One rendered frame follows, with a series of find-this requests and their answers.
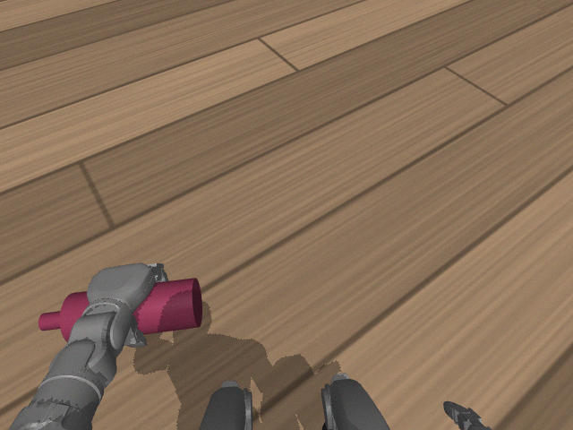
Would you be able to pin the left robot hand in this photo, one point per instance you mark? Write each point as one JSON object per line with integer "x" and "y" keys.
{"x": 129, "y": 284}

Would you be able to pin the left robot arm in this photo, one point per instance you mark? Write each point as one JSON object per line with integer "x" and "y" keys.
{"x": 70, "y": 393}

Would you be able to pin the bottle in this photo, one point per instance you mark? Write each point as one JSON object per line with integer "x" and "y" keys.
{"x": 170, "y": 306}

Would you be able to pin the right robot hand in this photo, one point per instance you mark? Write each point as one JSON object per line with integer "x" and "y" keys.
{"x": 466, "y": 419}

